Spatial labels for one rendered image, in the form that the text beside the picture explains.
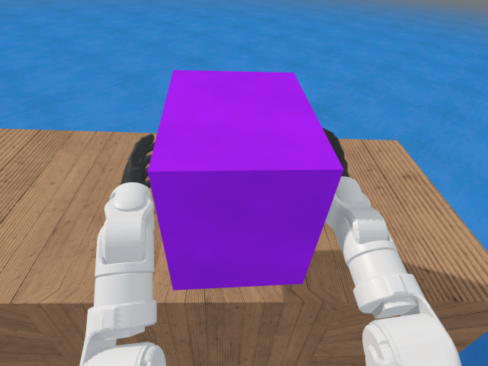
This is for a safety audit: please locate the left robot upper arm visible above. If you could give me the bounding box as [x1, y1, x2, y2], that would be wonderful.
[83, 342, 166, 366]

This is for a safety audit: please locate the right robot hand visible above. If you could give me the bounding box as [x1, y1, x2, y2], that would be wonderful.
[323, 128, 349, 177]

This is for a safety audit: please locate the left robot hand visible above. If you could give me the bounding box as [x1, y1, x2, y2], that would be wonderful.
[121, 134, 155, 188]

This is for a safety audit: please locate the right robot upper arm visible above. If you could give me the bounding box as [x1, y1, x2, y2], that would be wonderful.
[362, 313, 460, 366]

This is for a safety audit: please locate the carton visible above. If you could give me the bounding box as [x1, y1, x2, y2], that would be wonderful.
[148, 70, 344, 291]

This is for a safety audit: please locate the left robot forearm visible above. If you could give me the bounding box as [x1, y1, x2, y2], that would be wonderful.
[79, 182, 157, 366]

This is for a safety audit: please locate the pedestal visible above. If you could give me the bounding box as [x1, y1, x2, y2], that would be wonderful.
[0, 128, 488, 366]

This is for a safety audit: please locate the right robot forearm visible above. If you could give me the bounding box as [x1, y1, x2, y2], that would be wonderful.
[325, 176, 461, 366]

